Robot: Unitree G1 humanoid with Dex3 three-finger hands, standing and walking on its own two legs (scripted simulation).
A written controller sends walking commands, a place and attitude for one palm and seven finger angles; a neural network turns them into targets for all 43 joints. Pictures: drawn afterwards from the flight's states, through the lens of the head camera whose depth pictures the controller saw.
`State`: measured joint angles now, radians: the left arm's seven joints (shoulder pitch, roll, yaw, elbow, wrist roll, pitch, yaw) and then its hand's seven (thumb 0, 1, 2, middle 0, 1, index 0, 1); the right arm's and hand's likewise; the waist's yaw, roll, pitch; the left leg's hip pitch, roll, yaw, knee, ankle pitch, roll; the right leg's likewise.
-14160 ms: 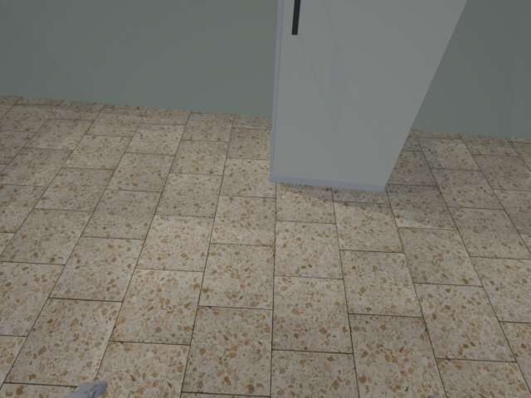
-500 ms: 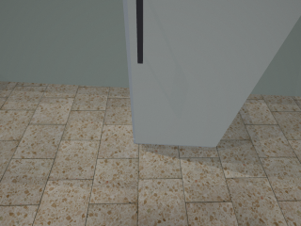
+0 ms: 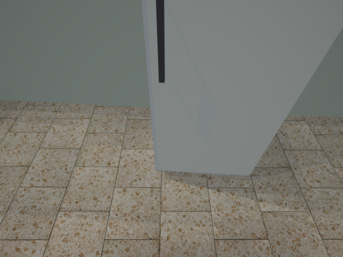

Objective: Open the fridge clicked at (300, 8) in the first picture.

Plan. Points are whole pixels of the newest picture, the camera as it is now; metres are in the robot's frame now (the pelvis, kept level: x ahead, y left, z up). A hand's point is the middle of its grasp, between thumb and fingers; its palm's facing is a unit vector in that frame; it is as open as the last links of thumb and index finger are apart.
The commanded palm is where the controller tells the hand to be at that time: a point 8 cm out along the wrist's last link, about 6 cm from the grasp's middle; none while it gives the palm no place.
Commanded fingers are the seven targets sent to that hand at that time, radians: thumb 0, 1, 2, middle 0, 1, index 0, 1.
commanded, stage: look again from close up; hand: left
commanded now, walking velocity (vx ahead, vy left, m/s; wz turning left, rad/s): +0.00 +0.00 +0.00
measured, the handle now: (161, 42) +0.67 +0.08 +0.17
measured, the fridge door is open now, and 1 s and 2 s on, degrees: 0 0 0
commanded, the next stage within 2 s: shuffle to correct the standing spot in 0.04 s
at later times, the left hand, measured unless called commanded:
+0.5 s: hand out of the picture +0.01 +0.14 -0.18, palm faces +0.06 -0.98 -0.18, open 7.4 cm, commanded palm none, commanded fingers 0.00 0.90 0.90 -0.20 -0.30 -0.20 -0.30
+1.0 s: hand (121, 230) +0.22 +0.16 -0.18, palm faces +0.03 -0.98 -0.18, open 7.3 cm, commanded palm none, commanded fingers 0.00 0.90 0.90 -0.20 -0.30 -0.20 -0.30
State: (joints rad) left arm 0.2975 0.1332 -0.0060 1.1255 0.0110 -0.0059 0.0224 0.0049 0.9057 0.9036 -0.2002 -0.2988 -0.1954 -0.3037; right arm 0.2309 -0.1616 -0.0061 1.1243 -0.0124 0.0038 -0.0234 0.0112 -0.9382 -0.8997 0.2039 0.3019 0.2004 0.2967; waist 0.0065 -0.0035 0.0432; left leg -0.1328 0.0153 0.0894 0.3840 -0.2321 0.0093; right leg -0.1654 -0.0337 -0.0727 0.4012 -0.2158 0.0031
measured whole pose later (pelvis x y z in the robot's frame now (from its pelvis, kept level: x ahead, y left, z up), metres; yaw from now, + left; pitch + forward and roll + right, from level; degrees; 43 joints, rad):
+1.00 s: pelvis +0.19 -0.02 +0.00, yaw +0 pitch +1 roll -1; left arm 0.24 0.18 0.07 1.04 0.03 0.01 0.00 0.02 0.93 0.90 -0.20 -0.30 -0.19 -0.30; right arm 0.28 -0.14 -0.04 1.07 -0.04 -0.04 -0.03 0.00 -0.95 -0.90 0.21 0.30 0.20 0.30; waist -0.01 -0.01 0.04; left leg -0.19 0.09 0.16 0.46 -0.27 -0.01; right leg -0.48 -0.09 -0.08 0.93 -0.32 0.04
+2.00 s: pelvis +0.19 -0.04 -0.01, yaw -1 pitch -1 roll +1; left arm 0.28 0.16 0.02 1.08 0.02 0.03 0.03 0.00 0.91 0.90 -0.20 -0.30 -0.19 -0.30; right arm 0.22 -0.16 -0.04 1.05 -0.01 0.02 -0.02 0.00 -0.93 -0.90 0.21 0.30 0.20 0.30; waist 0.00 -0.01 0.02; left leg -0.27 -0.02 0.13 0.42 -0.15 0.06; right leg -0.12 -0.05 -0.03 0.45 -0.31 0.01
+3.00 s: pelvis +0.16 -0.03 -0.01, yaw +1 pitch -3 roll -2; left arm 0.29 0.25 0.01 0.94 0.02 -0.01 0.03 0.00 0.90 0.90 -0.20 -0.30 -0.20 -0.30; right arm 0.20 -0.25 -0.03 0.96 -0.02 0.00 0.00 0.01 -0.91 -0.90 0.20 0.30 0.20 0.30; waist 0.00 -0.01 0.00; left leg -0.32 0.01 0.08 0.53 -0.16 0.06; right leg -0.13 -0.01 -0.08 0.51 -0.32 0.01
